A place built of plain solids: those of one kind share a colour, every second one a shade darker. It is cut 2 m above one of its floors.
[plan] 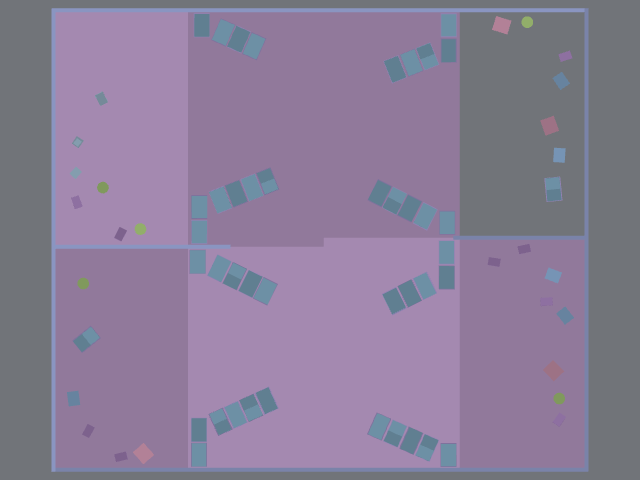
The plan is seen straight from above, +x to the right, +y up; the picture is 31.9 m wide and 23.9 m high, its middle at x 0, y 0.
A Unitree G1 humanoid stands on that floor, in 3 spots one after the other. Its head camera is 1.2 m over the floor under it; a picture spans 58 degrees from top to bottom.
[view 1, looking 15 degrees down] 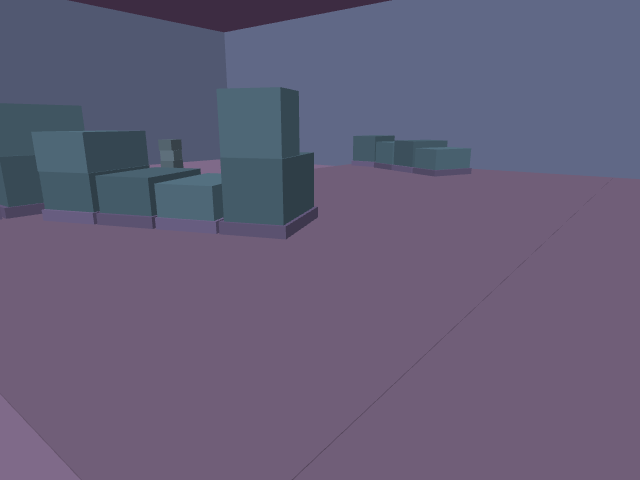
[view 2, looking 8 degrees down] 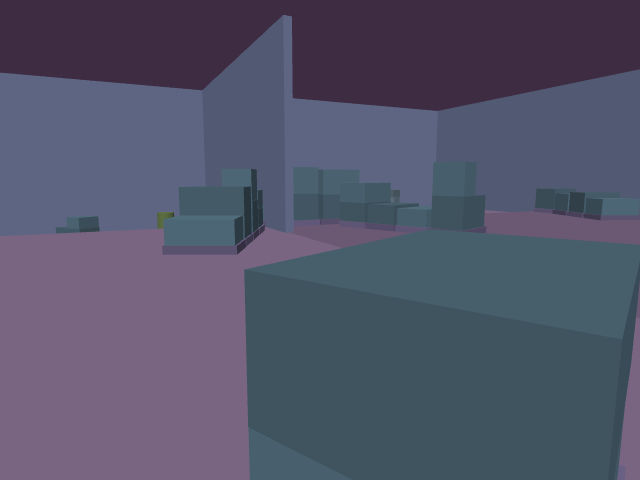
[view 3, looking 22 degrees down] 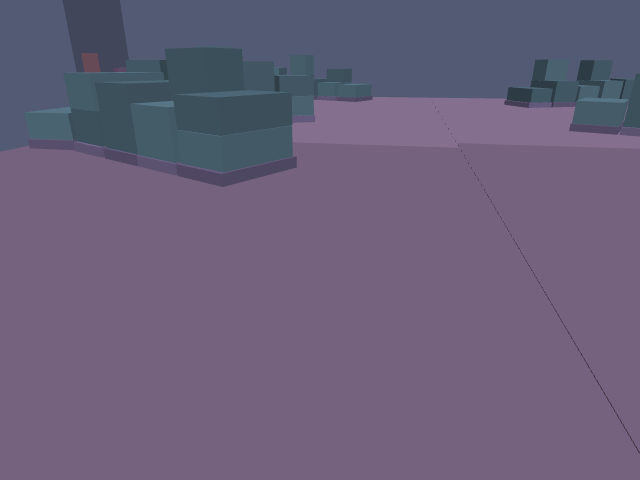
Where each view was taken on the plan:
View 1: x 1.03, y -0.80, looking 128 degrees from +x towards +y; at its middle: floor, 4.63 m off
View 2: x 4.61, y -3.99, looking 154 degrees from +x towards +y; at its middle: floor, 8.62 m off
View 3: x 1.03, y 7.22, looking -79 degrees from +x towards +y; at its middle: floor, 3.20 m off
